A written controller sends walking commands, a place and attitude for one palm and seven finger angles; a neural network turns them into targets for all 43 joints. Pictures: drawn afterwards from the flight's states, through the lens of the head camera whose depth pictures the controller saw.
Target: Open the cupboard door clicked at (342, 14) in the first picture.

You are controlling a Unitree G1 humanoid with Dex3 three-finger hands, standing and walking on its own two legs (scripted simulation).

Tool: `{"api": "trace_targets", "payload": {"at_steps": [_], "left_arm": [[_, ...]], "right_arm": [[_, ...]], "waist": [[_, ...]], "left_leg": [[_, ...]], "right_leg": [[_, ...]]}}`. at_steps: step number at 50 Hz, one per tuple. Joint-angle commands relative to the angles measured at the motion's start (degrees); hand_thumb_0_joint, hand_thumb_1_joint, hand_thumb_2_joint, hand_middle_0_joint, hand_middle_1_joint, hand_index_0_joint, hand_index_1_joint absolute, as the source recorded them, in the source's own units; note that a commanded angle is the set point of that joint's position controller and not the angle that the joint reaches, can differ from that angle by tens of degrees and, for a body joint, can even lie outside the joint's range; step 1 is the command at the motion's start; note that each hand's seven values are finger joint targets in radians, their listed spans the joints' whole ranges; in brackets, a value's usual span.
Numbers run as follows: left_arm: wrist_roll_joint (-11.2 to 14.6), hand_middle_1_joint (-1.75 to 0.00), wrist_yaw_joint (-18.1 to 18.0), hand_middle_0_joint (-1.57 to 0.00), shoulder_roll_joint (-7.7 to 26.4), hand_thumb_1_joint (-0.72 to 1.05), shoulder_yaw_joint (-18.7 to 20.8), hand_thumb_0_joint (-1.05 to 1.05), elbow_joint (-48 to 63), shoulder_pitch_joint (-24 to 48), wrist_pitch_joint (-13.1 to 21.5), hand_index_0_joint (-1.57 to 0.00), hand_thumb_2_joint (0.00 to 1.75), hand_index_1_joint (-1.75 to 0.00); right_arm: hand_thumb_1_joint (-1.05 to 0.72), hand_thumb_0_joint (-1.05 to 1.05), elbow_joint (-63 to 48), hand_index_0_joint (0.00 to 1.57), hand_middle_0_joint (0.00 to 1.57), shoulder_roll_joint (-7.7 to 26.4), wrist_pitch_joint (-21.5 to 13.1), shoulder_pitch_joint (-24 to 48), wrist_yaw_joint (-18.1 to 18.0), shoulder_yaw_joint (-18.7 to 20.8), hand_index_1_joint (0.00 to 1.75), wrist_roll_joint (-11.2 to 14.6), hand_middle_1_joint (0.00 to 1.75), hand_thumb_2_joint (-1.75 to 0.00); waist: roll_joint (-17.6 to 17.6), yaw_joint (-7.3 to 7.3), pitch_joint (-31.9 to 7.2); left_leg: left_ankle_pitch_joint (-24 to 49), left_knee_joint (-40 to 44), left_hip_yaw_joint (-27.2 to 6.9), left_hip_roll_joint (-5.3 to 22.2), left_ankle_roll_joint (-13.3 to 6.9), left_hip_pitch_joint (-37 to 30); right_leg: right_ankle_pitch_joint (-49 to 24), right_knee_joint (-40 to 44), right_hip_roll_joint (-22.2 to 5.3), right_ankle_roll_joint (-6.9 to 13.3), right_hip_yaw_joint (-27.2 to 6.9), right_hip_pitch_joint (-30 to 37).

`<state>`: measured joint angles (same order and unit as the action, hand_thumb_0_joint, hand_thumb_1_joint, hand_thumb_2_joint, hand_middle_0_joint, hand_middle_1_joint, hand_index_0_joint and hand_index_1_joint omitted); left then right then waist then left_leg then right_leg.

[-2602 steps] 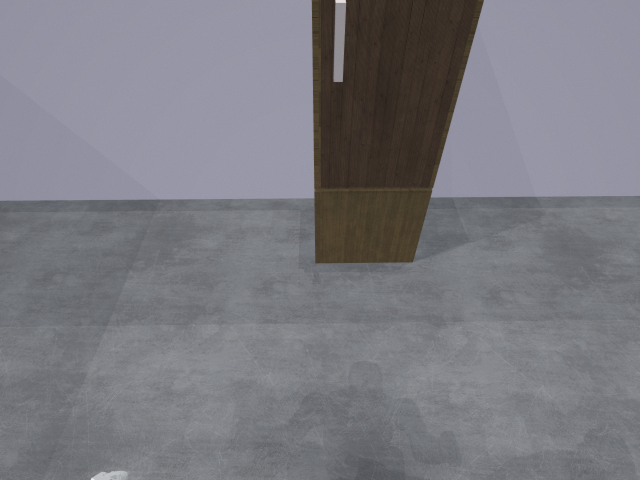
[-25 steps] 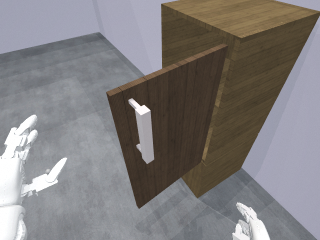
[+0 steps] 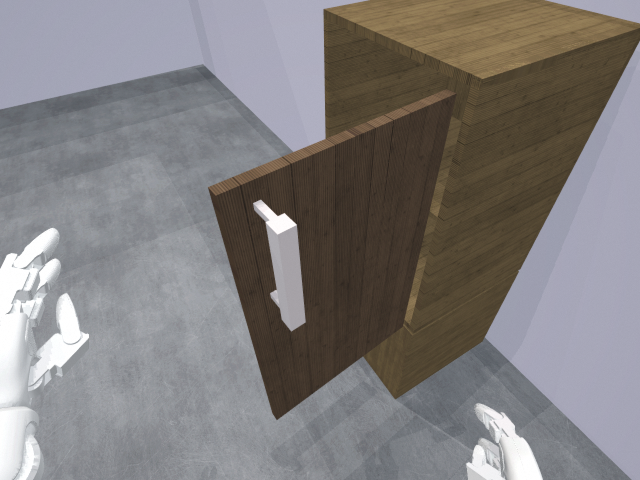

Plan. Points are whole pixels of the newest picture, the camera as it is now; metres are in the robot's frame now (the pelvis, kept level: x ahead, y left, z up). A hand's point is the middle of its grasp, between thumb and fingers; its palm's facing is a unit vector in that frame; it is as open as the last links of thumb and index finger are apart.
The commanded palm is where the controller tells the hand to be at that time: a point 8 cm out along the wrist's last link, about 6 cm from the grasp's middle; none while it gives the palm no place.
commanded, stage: step back with the hand held close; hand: left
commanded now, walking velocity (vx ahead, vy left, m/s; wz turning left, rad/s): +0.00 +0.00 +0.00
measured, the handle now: (279, 268) +0.32 +0.10 +0.12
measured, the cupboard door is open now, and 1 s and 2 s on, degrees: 96 96 96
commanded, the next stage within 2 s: stop stepping back and stand still in 1.32 s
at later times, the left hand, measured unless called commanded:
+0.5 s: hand (69, 364) +0.17 +0.27 +0.14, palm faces +0.31 -0.79 -0.53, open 7.4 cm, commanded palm +0.11 +0.31 +0.17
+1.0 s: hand out of the picture +0.09 +0.27 +0.16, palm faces +0.43 -0.78 -0.45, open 7.4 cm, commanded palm +0.02 +0.32 +0.17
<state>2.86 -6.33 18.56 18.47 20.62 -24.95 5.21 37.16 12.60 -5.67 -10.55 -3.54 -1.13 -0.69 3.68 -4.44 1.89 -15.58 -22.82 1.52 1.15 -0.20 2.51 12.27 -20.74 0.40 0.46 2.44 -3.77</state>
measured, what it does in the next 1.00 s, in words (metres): shifts its weight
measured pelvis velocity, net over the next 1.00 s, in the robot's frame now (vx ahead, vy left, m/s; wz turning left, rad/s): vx -0.13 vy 0.03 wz -0.01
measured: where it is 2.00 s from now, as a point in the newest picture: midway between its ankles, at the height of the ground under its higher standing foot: outside the picture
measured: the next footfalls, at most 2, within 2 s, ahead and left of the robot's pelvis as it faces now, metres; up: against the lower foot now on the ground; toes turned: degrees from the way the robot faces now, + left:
right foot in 1.24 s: -0.23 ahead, -0.10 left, +0.00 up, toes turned -6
left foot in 1.42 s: -0.12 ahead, +0.09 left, +0.00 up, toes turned -2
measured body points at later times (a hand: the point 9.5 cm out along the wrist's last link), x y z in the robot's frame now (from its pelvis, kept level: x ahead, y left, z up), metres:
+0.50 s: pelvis -0.04 +0.02 -0.01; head -0.02 +0.01 +0.44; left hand +0.15 +0.31 +0.17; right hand +0.13 -0.23 -0.09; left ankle -0.03 +0.11 -0.74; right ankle -0.01 -0.11 -0.74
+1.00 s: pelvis -0.13 +0.03 -0.03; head -0.10 +0.04 +0.42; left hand +0.06 +0.31 +0.18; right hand +0.03 -0.22 -0.11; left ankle -0.03 +0.11 -0.74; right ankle -0.01 -0.11 -0.74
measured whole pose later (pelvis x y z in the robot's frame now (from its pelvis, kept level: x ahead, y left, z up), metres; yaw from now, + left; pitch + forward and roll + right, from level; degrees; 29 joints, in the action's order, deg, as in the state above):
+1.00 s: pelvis -0.13 +0.03 -0.03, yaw -1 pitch -2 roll -1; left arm 0.2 -9.3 22.4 25.2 31.8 -28.2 14.8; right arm 33.6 12.6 -5.1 -12.3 -3.9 -0.4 -0.2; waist -0.8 0.5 4.3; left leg -16.5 -41.5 3.1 -0.6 -2.7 26.7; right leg 11.7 -38.2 -1.7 -0.9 0.5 -27.7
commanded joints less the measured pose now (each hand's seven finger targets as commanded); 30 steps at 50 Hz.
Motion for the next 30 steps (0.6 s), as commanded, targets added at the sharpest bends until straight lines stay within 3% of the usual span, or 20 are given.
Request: {"api": "trace_targets", "payload": {"at_steps": [1,3,5,6,7,8,9,11,13,14,17,18,20,26,30], "left_arm": [[0.3,-0.3,-1.2,-0.2,10.8,0.9,6.8,0.0,12.1,5.8,3.9,-0.2,0.9,-0.3],[0.3,-0.3,-1.2,-0.2,10.8,0.9,6.9,0.0,10.7,5.5,3.8,-0.2,0.9,-0.3],[0.3,-0.3,-1.1,-0.2,10.6,0.9,6.5,0.0,11.6,5.7,4.1,-0.2,0.9,-0.3],[0.4,-0.3,-1.4,-0.2,12.7,0.9,7.9,0.0,16.4,9.2,4.7,-0.2,0.9,-0.3],[0.4,-0.3,-1.6,-0.2,19.4,0.9,14.8,0.0,17.2,12.0,7.0,-0.2,0.9,-0.3],[0.0,-0.3,-1.3,-0.2,18.5,0.9,14.3,0.0,14.5,10.7,7.8,-0.2,0.9,-0.3],[0.0,-0.3,-0.7,-0.2,13.5,0.9,10.6,0.0,10.9,3.8,7.5,-0.2,0.9,-0.3],[-0.3,-0.3,-0.2,-0.2,11.2,0.9,8.3,0.0,11.4,-1.2,7.3,-0.2,0.9,-0.3],[-0.4,-0.3,-0.6,-0.2,12.1,0.9,8.9,0.0,13.6,-2.7,7.6,-0.2,0.9,-0.3],[-0.3,-0.3,-0.8,-0.2,12.6,0.9,9.8,0.0,14.0,-4.3,7.5,-0.2,0.9,-0.3],[-0.4,-0.3,-1.2,-0.2,14.2,0.9,11.4,0.0,15.8,-5.6,7.2,-0.2,0.9,-0.3],[-0.4,-0.3,-1.5,-0.2,15.2,0.9,12.3,0.0,16.4,-5.6,7.2,-0.2,0.9,-0.3],[-0.4,-0.3,-1.9,-0.2,15.3,0.9,12.8,0.0,17.5,-6.3,7.3,-0.2,0.9,-0.3],[-0.9,-0.3,-2.8,-0.2,15.1,0.9,13.4,0.0,20.1,-6.9,8.6,-0.2,0.9,-0.3],[-1.7,-0.3,-3.2,-0.2,14.2,0.9,13.4,0.0,20.5,-5.9,9.7,-0.2,0.9,-0.3]], "right_arm": [[-0.9,0.0,-9.0,0.2,0.2,5.8,-3.2,7.6,-0.8,2.4,0.3,0.1,0.3,-0.9],[-0.9,0.0,-8.8,0.2,0.2,5.8,-3.2,7.6,-0.9,2.3,0.3,0.1,0.3,-0.9],[-0.9,0.0,-8.8,0.2,0.2,5.7,-3.3,7.7,-0.9,2.4,0.3,0.2,0.3,-0.9],[-0.9,0.0,-9.4,0.2,0.2,5.8,-3.7,8.1,-0.8,2.3,0.3,0.2,0.3,-0.9],[-0.9,0.0,-11.4,0.2,0.2,6.9,-2.7,6.7,-0.9,1.9,0.3,1.0,0.3,-0.9],[-0.9,0.0,-10.4,0.2,0.2,6.1,-1.9,6.6,-1.0,1.8,0.3,0.9,0.3,-0.9],[-0.9,0.0,-10.3,0.2,0.2,6.2,-1.3,6.5,-1.0,2.3,0.3,0.8,0.3,-0.9],[-0.9,0.0,-11.4,0.2,0.2,7.0,-0.4,6.1,-0.8,2.9,0.3,0.7,0.3,-0.9],[-0.9,0.0,-11.9,0.2,0.2,7.3,0.1,6.2,-1.1,3.3,0.3,0.7,0.3,-0.9],[-0.9,0.0,-12.4,0.2,0.2,7.2,0.5,5.7,-1.1,3.5,0.3,0.8,0.3,-0.9],[-0.9,0.0,-13.6,0.2,0.2,6.9,1.5,5.8,-1.3,4.1,0.3,1.1,0.3,-0.9],[-0.9,0.0,-13.6,0.2,0.2,7.0,1.7,6.2,-1.5,4.1,0.3,1.1,0.3,-0.9],[-0.9,0.0,-14.3,0.2,0.2,6.8,2.0,5.8,-1.6,4.2,0.3,1.3,0.3,-0.9],[-0.9,0.0,-15.1,0.2,0.2,7.1,1.1,4.8,-1.6,4.5,0.3,1.2,0.3,-0.9],[-0.9,0.0,-15.3,0.2,0.2,7.6,-0.1,4.0,-1.6,4.5,0.3,1.3,0.3,-0.9]], "waist": [[0.1,0.16,-4.0],[-1.1,0.17,-3.3],[0.0,0.23,-4.1],[1.3,0.0,-5.9],[-0.6,3.0,0.1],[-1.5,2.97,0.1],[-4.0,3.33,-0.6],[-2.9,3.45,-4.7],[-0.3,3.37,-8.7],[-1.2,3.36,-10.5],[-3.6,3.5,-12.1],[-2.0,3.37,-11.8],[-2.8,3.38,-11.4],[0.4,3.45,-9.2],[1.5,3.97,-6.6]], "left_leg": [[15.6,2.8,-0.5,0.3,-0.7,2.0],[14.7,2.9,-0.6,0.3,-0.7,2.2],[14.5,2.8,-0.4,0.3,-0.8,1.7],[14.2,2.7,-0.7,0.1,-0.8,1.3],[9.7,1.0,-1.3,0.8,-1.8,5.6],[7.5,0.4,-2.2,0.5,-1.8,6.6],[8.5,-0.4,-2.1,0.9,-1.7,5.9],[12.1,-0.8,-1.6,1.6,-1.7,4.9],[17.9,-0.6,-1.8,2.5,-1.5,4.7],[20.9,-0.9,-1.8,3.0,-1.4,4.7],[23.6,-1.8,-1.8,3.8,-1.3,5.7],[23.3,-1.6,-2.2,3.6,-1.2,6.8],[21.0,-1.4,-2.6,3.9,-1.2,9.0],[9.0,0.6,-4.5,5.2,-2.4,17.7],[-7.9,2.6,-6.2,6.2,-4.0,26.9]], "right_leg": [[-10.5,2.7,-0.7,0.8,-1.5,1.2],[-9.7,3.1,-0.6,0.8,-1.5,0.9],[-9.6,3.1,-0.7,0.7,-1.6,0.9],[-9.4,3.0,-0.8,0.7,-1.9,1.6],[-12.8,5.9,-3.3,0.9,-7.6,-5.9],[-12.5,6.2,-4.6,1.1,-7.8,-6.1],[-12.7,5.9,-4.9,0.9,-7.7,-7.2],[-16.1,3.7,-5.2,0.6,-6.6,-6.5],[-21.5,0.5,-5.2,0.3,-5.4,-3.9],[-23.8,-1.2,-5.0,0.1,-5.1,-3.1],[-27.1,-3.7,-4.9,-0.4,-5.4,-3.5],[-26.6,-4.0,-5.1,-0.2,-5.2,-3.3],[-23.9,-5.0,-4.8,-0.3,-5.5,-3.7],[-14.5,-8.3,-3.9,-0.5,-6.2,-4.3],[-6.9,-11.3,-3.7,-0.5,-7.0,-3.3]]}}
